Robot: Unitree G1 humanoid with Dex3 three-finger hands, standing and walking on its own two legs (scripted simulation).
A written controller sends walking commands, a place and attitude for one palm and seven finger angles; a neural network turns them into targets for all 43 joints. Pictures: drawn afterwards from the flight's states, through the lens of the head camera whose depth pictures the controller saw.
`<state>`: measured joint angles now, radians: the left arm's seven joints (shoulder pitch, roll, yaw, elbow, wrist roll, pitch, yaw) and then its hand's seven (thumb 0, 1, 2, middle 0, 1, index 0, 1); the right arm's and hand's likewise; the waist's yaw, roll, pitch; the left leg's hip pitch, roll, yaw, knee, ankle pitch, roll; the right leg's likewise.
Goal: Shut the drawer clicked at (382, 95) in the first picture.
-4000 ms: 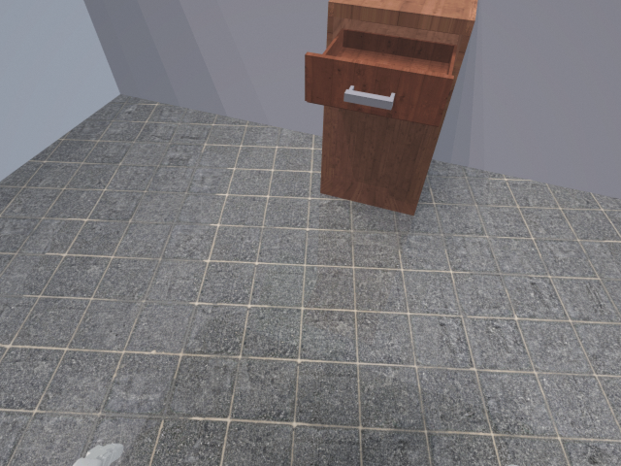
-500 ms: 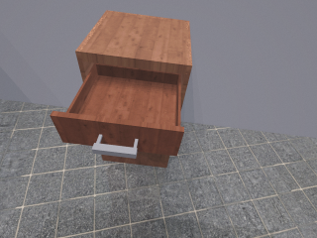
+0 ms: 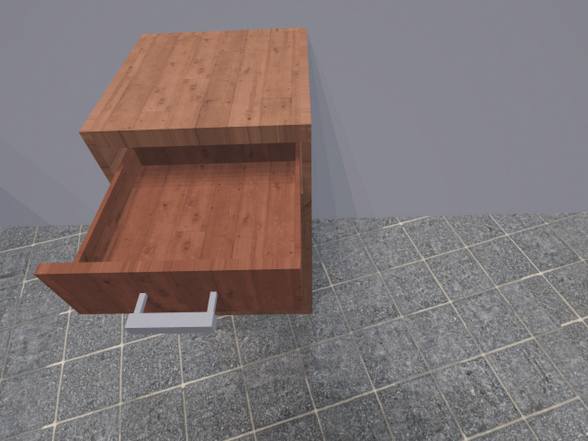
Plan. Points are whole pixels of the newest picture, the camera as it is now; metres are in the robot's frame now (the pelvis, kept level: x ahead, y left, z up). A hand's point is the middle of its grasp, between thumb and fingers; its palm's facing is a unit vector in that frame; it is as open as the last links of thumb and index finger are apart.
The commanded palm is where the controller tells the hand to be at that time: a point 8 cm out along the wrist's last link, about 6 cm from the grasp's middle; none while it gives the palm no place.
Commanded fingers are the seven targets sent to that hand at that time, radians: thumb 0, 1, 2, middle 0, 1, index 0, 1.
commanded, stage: come to a stop and stand still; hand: left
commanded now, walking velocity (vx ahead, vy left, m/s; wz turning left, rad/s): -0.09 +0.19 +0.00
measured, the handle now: (174, 310) +0.32 +0.21 -0.05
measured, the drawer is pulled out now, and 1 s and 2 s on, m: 0.30 0.30 0.30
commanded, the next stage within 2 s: look again from close up in 0.58 s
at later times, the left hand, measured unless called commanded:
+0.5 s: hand out of the picture -0.06 +0.21 -0.17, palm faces +0.10 -0.98 -0.17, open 7.3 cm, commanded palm none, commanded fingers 0.00 0.90 0.90 -0.20 -0.30 -0.20 -0.30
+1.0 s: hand out of the picture -0.07 +0.15 -0.17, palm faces +0.04 -0.98 -0.19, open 7.3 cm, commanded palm none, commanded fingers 0.00 0.90 0.90 -0.20 -0.30 -0.20 -0.30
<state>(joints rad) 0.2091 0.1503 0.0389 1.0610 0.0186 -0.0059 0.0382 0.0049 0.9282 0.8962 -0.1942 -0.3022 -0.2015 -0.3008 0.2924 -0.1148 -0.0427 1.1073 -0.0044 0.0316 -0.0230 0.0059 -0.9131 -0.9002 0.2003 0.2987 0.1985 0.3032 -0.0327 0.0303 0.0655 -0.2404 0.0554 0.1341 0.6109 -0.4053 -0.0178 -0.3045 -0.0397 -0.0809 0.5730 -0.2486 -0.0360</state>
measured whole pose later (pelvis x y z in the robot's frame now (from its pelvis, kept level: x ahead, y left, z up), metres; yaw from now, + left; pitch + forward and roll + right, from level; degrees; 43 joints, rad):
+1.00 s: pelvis -0.06 -0.01 +0.00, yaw +0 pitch -3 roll +0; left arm 0.31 0.12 -0.01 1.12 0.01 -0.02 0.05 0.02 0.93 0.90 -0.20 -0.30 -0.20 -0.30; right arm 0.28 -0.15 0.00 1.11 -0.01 0.00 -0.02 0.02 -0.93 -0.90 0.20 0.30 0.20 0.30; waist -0.01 0.01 0.00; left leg -0.20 0.01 0.06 0.53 -0.28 0.01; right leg -0.17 0.04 -0.07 0.51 -0.30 -0.06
